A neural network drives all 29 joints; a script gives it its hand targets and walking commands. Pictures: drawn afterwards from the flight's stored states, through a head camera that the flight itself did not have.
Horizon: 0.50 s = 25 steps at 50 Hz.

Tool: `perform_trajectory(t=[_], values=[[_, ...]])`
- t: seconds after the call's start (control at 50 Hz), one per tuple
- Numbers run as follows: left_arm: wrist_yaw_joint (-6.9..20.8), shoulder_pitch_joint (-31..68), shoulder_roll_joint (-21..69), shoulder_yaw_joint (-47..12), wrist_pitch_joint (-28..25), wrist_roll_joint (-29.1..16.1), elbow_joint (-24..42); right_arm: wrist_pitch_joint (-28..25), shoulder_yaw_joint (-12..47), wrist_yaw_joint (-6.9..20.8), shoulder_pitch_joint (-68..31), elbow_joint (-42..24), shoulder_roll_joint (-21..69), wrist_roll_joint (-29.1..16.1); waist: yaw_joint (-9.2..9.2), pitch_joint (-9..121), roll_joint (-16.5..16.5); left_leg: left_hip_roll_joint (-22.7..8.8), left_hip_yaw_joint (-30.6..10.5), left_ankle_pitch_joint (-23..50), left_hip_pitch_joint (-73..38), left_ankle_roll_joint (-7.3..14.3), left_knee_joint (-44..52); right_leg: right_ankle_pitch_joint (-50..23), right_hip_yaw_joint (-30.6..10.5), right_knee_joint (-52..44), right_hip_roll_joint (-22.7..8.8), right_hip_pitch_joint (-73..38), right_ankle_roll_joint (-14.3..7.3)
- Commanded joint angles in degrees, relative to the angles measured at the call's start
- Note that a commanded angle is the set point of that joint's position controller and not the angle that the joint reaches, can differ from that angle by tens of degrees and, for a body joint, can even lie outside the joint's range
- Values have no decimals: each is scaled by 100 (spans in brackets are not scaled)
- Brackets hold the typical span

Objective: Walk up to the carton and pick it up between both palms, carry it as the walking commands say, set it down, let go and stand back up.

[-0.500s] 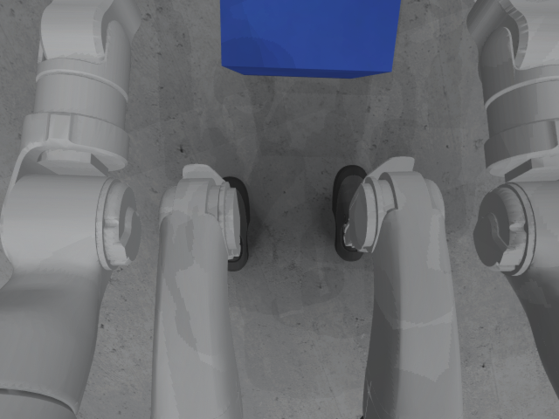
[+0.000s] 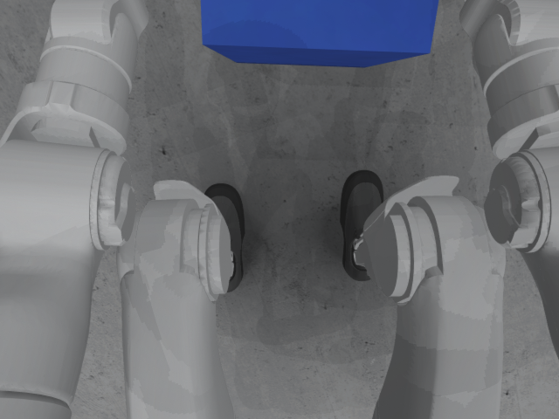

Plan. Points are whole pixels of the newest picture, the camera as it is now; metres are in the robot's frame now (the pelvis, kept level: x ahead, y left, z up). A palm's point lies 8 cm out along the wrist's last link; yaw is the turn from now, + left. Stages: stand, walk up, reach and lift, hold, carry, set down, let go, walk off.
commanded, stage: reach and lift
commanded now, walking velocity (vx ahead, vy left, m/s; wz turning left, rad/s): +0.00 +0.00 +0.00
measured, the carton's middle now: out of the picture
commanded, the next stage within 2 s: none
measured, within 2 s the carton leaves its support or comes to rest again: leaves its support in 1.54 s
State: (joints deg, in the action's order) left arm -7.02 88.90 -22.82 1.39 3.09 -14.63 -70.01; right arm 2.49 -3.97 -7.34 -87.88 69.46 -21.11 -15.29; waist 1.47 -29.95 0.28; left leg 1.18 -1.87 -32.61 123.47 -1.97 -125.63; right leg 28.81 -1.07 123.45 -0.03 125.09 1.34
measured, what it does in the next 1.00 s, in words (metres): stands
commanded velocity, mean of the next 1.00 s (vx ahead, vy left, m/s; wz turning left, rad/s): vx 0.00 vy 0.00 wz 0.00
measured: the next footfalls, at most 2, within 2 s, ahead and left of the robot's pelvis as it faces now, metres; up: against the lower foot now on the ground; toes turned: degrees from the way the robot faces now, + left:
none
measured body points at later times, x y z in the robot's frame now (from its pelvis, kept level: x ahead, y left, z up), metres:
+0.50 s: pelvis +0.01 +0.00 +0.00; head +0.39 +0.00 +0.23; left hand +0.57 +0.16 -0.20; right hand +0.56 -0.19 -0.20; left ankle +0.12 +0.13 -0.34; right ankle +0.14 -0.13 -0.34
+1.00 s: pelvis +0.01 +0.00 +0.00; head +0.38 +0.00 +0.23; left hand +0.57 +0.12 -0.20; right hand +0.56 -0.17 -0.19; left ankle +0.12 +0.13 -0.34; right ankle +0.14 -0.13 -0.34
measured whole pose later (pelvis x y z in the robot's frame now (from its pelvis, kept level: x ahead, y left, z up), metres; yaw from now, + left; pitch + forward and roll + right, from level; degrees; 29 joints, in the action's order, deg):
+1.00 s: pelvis +0.01 +0.00 +0.00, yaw +0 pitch +31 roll +0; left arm -8.4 90.0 -16.8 2.8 1.7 -10.0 -69.6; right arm 0.9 -4.1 -9.2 -89.1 70.0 -17.9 -14.0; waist 1.5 -29.8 1.1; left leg 1.0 -1.8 -33.9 123.5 -2.3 -126.4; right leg 29.6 -1.4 124.4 0.8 125.9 1.3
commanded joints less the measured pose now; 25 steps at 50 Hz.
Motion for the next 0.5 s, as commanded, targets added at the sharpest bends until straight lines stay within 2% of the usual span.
perform_trajectory(t=[0.0,0.08,0.24,0.48], values=[[-37,1697,-821,-3,-219,-67,816,-231,-59,-30,-1583,-697,-923,-45,70,8526,-144,78,341,1541,-3168,-66,935,-1435,350,-674,131,-3728,102],[-74,1487,-787,-77,-226,-138,1010,-256,27,-58,-1337,-859,-862,-157,61,8847,-121,87,372,1767,-3361,-65,826,-1699,361,-581,115,-3899,92],[-37,1066,-540,-46,-238,-21,1178,-282,-5,7,-923,-834,-623,-163,5,8556,-165,111,370,1998,-3240,-72,806,-1957,331,-540,153,-3612,68],[-28,1258,-322,-26,-250,74,948,-280,21,-17,-1154,-674,-363,-49,-12,8220,-109,157,365,1690,-3037,-64,942,-1633,328,-677,207,-3446,104]])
